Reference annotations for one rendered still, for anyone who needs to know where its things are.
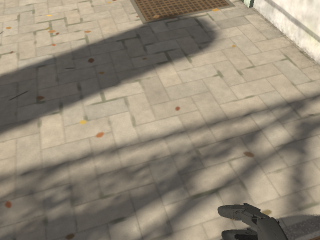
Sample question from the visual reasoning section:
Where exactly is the right robot hand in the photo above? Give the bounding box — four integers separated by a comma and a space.
217, 203, 288, 240

